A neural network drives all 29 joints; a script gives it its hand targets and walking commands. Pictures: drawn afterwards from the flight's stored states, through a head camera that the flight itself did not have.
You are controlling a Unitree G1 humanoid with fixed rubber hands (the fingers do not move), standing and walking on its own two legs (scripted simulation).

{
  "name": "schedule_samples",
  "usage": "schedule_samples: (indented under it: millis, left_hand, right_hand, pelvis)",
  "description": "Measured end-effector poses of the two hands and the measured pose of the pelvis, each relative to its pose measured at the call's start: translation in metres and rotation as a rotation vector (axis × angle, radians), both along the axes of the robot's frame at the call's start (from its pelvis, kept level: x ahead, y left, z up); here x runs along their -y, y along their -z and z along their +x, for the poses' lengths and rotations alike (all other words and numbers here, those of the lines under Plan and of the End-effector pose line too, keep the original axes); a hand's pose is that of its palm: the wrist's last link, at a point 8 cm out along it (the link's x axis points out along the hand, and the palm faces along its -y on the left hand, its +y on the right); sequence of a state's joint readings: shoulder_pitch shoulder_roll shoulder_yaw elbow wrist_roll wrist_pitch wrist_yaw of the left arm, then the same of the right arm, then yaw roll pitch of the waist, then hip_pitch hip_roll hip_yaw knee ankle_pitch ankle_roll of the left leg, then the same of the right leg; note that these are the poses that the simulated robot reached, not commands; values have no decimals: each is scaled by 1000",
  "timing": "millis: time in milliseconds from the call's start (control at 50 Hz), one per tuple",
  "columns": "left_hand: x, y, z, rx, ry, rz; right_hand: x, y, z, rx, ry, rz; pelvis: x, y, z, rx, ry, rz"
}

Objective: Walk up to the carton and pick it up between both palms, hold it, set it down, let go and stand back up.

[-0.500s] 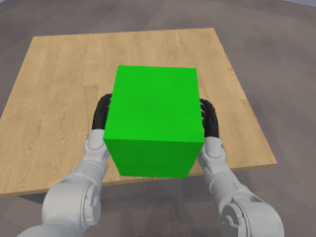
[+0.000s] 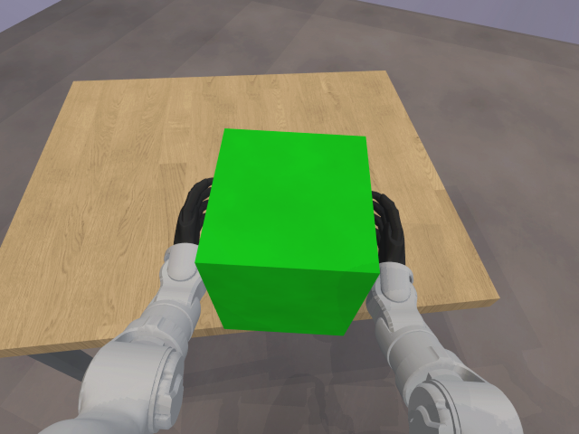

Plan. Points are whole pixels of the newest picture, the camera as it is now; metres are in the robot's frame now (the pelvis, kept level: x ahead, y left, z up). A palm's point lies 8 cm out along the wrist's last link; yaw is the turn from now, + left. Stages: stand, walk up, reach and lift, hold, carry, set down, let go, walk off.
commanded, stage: reach and lift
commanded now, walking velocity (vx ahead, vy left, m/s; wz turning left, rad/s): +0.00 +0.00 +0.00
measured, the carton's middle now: (289, 240) +0.40 +0.04 +0.01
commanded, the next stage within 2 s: none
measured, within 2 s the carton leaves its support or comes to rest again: neither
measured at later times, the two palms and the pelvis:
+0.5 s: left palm (195, 201) +0.41 +0.17 +0.08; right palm (405, 227) +0.39 -0.12 +0.08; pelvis +0.00 +0.00 +0.00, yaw +0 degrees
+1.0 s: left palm (186, 185) +0.38 +0.17 +0.15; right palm (428, 202) +0.38 -0.12 +0.14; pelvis -0.01 +0.00 +0.01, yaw +1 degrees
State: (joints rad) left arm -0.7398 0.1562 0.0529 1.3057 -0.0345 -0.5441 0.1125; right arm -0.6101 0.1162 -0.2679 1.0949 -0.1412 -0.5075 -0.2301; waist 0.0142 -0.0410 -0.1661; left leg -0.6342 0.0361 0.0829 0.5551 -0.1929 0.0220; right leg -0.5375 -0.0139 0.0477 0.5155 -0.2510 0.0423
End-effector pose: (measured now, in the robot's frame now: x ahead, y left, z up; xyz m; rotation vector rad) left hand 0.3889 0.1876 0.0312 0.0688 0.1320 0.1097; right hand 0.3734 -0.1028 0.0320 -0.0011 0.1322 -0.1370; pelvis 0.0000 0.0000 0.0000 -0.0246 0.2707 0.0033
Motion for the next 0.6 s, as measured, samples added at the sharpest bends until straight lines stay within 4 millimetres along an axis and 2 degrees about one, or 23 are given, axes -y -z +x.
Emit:
schedule_samples:
  millis: [220,440,600]
  left_hand:
    - [6,-26,4,17,20,6]
    - [14,-50,19,27,32,25]
    - [10,-60,12,12,-17,31]
  right_hand:
    - [6,-20,-3,15,21,7]
    - [13,-37,8,24,38,57]
    - [10,-60,18,8,-13,74]
  pelvis:
    - [-2,0,-10,13,-1,-3]
    - [-1,0,-7,17,-1,-2]
    - [-2,-3,0,63,-1,-5]
